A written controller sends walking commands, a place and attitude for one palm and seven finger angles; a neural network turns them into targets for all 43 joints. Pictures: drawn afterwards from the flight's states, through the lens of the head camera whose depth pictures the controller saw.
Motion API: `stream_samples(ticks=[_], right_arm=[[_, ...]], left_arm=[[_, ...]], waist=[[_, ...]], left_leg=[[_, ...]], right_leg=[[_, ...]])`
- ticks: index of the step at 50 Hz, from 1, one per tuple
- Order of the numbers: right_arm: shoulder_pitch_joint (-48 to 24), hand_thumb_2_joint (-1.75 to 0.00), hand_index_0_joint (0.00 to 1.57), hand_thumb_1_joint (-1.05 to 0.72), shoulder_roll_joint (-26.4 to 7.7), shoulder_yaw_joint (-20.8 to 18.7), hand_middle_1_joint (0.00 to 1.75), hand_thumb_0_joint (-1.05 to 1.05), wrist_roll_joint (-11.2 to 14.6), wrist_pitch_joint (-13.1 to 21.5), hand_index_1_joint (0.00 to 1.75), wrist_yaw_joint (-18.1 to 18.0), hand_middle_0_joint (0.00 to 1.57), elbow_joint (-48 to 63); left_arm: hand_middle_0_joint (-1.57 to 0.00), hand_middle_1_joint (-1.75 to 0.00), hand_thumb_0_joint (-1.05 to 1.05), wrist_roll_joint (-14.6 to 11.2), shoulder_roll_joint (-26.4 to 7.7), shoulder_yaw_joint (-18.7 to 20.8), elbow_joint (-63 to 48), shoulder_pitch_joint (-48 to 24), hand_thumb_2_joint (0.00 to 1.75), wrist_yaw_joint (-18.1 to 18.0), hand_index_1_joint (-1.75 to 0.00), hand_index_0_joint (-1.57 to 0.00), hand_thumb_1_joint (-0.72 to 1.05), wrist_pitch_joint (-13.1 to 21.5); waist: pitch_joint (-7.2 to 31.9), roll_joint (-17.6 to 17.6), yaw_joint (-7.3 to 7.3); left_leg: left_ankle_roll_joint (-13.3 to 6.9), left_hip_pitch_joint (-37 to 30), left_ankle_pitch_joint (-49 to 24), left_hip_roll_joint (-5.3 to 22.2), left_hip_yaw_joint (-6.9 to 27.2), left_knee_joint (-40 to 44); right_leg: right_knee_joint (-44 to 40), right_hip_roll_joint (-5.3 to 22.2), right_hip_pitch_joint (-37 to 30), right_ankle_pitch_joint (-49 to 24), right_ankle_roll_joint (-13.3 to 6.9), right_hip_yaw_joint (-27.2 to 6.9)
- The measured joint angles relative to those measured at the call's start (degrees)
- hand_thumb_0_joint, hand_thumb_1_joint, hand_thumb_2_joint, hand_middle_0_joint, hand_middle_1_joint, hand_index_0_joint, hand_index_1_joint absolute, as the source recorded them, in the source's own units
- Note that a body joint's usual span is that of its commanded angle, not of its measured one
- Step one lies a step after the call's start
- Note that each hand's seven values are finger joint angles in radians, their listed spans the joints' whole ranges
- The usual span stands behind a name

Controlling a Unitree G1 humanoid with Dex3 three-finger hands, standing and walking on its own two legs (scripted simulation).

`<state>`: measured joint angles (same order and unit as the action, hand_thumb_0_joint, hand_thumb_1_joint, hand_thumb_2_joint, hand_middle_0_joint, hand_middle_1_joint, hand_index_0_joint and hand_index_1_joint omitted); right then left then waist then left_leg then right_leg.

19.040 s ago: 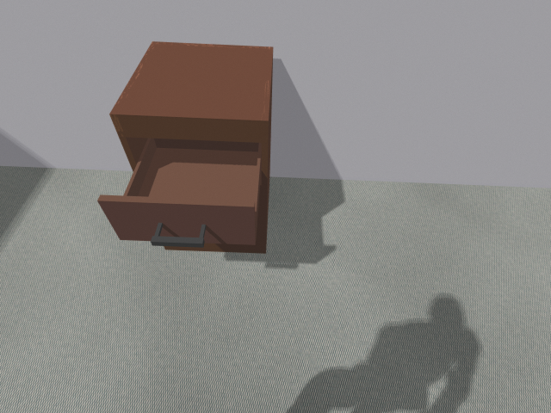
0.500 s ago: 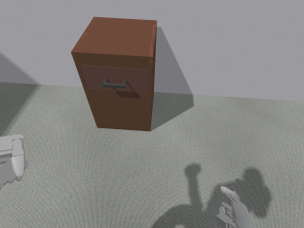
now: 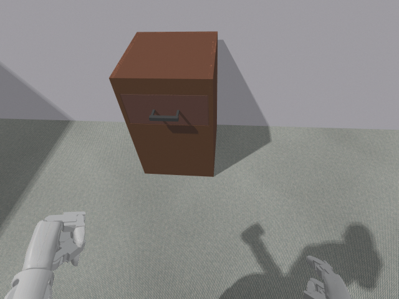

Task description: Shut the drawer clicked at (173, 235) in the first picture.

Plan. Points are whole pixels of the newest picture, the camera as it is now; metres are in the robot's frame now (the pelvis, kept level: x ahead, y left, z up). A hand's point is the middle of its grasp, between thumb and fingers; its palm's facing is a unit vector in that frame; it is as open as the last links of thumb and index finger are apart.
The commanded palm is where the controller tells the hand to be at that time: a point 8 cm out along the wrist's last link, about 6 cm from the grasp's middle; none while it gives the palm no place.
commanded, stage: let the arm hang, fingers relaxed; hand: left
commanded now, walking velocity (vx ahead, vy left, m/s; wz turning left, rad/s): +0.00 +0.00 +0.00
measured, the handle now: (164, 115) +0.89 +0.23 -0.24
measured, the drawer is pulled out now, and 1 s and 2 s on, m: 0.00 0.00 0.00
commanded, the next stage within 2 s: look to check the result in 1.00 s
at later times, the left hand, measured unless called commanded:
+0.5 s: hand out of the picture -0.05 +0.21 -0.16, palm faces +0.00 -0.97 -0.26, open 5.5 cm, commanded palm none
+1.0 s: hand out of the picture +0.00 +0.16 -0.16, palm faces -0.01 -0.98 -0.20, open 7.3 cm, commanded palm none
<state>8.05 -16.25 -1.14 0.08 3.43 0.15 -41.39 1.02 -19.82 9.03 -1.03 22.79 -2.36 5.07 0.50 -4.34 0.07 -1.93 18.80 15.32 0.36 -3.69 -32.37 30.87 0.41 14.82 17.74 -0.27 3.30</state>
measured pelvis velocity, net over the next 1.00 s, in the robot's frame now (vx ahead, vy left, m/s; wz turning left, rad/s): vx -0.01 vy -0.01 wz -0.02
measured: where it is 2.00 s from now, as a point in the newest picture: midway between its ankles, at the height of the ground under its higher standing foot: outside the picture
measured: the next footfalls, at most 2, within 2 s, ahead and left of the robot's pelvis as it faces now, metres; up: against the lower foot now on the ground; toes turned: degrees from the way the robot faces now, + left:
none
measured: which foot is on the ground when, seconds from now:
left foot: down 0.00-1.00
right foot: down 0.00-1.00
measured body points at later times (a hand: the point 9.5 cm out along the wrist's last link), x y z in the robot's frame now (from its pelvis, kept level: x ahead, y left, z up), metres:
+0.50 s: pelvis -0.02 +0.01 +0.01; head +0.01 +0.00 +0.46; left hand -0.05 +0.26 -0.14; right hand -0.02 -0.22 -0.15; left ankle +0.02 +0.09 -0.73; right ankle -0.02 -0.11 -0.73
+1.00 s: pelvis -0.01 -0.01 +0.01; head +0.01 -0.02 +0.46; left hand +0.00 +0.21 -0.15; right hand -0.04 -0.22 -0.16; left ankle +0.02 +0.09 -0.73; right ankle -0.02 -0.11 -0.73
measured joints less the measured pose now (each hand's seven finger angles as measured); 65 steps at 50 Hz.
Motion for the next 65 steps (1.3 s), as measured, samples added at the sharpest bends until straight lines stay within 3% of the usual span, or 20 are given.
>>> stream_samples(ticks=[4,8,9,12,20,29,35,47,65], right_arm=[[0.3,-0.90,0.21,-0.91,0.2,0.5,0.30,0.01,-1.0,-2.3,0.30,0.3,0.20,-3.6],[2.8,-0.90,0.21,-0.91,2.4,1.6,0.30,0.01,-1.5,-3.7,0.30,0.2,0.20,-7.0],[3.6,-0.90,0.20,-0.91,3.0,1.8,0.30,0.01,-1.5,-3.9,0.30,0.1,0.20,-8.1],[5.7,-0.90,0.20,-0.91,4.3,2.2,0.30,0.01,-1.5,-4.7,0.30,-0.1,0.20,-11.4],[8.5,-0.90,0.20,-0.91,5.1,1.2,0.30,0.01,-1.1,-5.3,0.30,-0.9,0.20,-17.7],[8.3,-0.90,0.20,-0.91,6.4,0.9,0.30,0.00,-0.9,-4.4,0.30,-1.3,0.20,-21.2],[7.9,-0.90,0.20,-0.91,7.2,0.8,0.30,0.00,-0.9,-3.9,0.30,-1.5,0.20,-22.5],[8.6,-0.90,0.20,-0.91,8.5,0.5,0.30,0.00,-1.0,-3.5,0.30,-1.8,0.20,-23.6],[8.7,-0.90,0.20,-0.91,8.6,0.4,0.30,0.00,-0.9,-3.4,0.30,-2.3,0.20,-24.6]], left_arm=[[-1.29,-1.49,0.00,0.9,5.0,-5.9,25.7,-5.6,0.90,1.6,-1.49,-1.29,0.91,-6.5],[-1.16,-1.37,0.01,0.6,8.7,-9.4,40.5,-6.1,0.90,1.5,-1.37,-1.17,0.91,-7.9],[-1.13,-1.36,0.01,1.0,8.7,-8.7,42.8,-6.2,0.90,0.1,-1.33,-1.13,0.91,-7.5],[-1.02,-1.28,0.01,0.3,7.0,-8.2,48.6,-6.5,0.90,0.4,-1.21,-1.03,0.91,-7.0],[-0.71,-0.91,0.01,-0.2,7.1,-9.0,59.8,-4.0,0.90,1.3,-0.88,-0.72,0.91,-6.3],[-0.38,-0.51,0.01,-0.3,9.0,-9.3,65.1,-4.0,0.90,0.8,-0.50,-0.38,0.91,-5.5],[-0.25,-0.37,0.00,-0.3,10.6,-9.4,65.8,-5.6,0.90,0.6,-0.37,-0.26,0.91,-4.9],[-0.20,-0.30,0.01,-0.4,12.0,-9.2,65.9,-7.3,0.90,0.3,-0.30,-0.20,0.92,-4.4],[-0.19,-0.30,0.00,-0.6,12.5,-9.0,66.7,-6.5,0.90,0.0,-0.30,-0.20,0.91,-4.0]], waist=[[-0.5,0.7,-1.24],[-2.7,4.5,-1.66],[-3.2,5.3,-1.49],[-4.3,6.3,-0.67],[-4.7,3.6,-0.13],[-3.9,2.3,-0.14],[-2.9,2.5,-0.34],[-2.8,3.4,-1.04],[-3.4,3.0,-0.86]], left_leg=[[-0.5,-0.1,0.7,-0.7,-0.4,-1.4],[-0.4,-2.0,-0.4,-0.9,-0.5,0.4],[-0.4,-2.2,-0.9,-0.8,-0.2,1.0],[-0.2,-2.8,-2.3,-0.5,0.4,3.0],[-0.7,-4.4,-4.7,-0.8,0.2,6.8],[-0.9,-6.2,-5.6,-1.2,-0.9,9.0],[-0.7,-7.1,-5.6,-1.2,-1.3,9.7],[0.2,-7.6,-5.2,-0.3,-1.3,9.8],[1.4,-8.9,-4.4,0.6,-0.7,10.0]], right_leg=[[2.7,0.8,0.6,1.2,0.3,-0.4],[1.6,0.9,-1.0,0.5,0.3,-0.5],[0.8,0.8,-1.4,0.0,0.2,-0.2],[-2.1,0.3,-2.7,-1.8,0.0,0.5],[-6.8,0.4,-4.4,-4.7,0.3,0.2],[-7.1,0.8,-5.1,-5.0,0.5,-0.8],[-7.0,0.7,-5.5,-4.7,0.4,-1.2],[-7.1,-0.1,-5.8,-4.3,-0.4,-1.3],[-8.1,-1.1,-7.5,-3.7,-1.5,-0.8]])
